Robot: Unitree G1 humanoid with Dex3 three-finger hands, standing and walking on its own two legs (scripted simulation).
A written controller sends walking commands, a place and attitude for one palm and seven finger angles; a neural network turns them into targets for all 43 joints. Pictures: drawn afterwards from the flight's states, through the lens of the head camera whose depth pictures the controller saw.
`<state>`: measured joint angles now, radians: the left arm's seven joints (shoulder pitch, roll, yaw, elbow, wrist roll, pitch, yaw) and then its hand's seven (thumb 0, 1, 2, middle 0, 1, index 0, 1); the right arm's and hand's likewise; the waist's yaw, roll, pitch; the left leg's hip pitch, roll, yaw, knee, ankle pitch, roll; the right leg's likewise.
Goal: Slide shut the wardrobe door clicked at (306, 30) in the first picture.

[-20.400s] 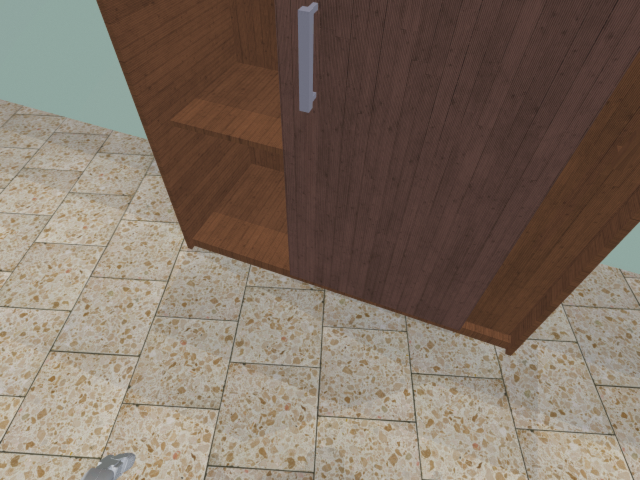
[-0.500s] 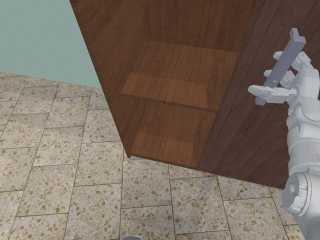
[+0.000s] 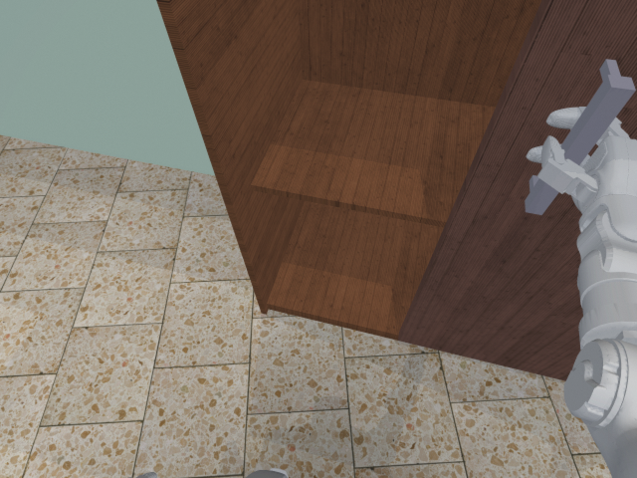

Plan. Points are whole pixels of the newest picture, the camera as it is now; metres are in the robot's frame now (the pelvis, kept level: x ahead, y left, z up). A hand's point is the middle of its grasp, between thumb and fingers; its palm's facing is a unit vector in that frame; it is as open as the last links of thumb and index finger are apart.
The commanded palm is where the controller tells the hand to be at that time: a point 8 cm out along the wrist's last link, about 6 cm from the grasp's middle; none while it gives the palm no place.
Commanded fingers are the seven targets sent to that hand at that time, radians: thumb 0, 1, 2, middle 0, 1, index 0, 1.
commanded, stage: grip the handle and tug to test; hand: right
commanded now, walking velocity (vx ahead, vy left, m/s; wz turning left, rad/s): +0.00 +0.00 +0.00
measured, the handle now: (567, 145) +0.53 -0.22 +0.13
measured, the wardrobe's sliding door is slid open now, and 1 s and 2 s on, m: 0.44 0.44 0.43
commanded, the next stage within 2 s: tug the door sideways, standing still in 0.62 s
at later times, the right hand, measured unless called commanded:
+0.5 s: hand (549, 165) +0.49 -0.19 +0.14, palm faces +0.08 +1.00 +0.00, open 5.2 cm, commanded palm +0.44 -0.24 +0.14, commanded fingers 0.00 -0.90 -0.90 0.45 1.40 0.45 1.40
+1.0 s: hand (548, 163) +0.49 -0.19 +0.14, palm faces +0.14 +0.99 +0.00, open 5.3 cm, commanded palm +0.47 -0.20 +0.14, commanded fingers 0.00 -0.90 -0.90 0.45 1.40 0.45 1.40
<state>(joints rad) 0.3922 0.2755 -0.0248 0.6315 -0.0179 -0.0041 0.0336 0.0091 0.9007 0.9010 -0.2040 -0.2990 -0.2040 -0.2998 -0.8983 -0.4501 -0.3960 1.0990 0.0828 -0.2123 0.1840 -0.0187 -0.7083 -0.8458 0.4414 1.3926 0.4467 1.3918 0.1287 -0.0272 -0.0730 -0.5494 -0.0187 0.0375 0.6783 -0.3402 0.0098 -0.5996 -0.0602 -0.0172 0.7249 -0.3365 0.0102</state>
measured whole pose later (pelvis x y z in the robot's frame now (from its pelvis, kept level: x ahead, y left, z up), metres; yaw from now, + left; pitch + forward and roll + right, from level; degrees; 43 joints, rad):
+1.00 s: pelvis +0.04 -0.01 +0.01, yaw -2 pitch +12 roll +2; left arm 0.32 0.25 0.01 0.65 -0.01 0.00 0.01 0.01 0.90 0.90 -0.20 -0.30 -0.20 -0.30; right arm -0.71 -0.27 -0.26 0.72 0.13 -0.04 0.03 0.01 -0.74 -0.84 0.38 1.40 0.42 1.40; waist 0.05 -0.05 -0.09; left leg -0.44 0.00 0.05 0.61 -0.35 0.00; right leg -0.50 -0.04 0.00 0.66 -0.36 0.00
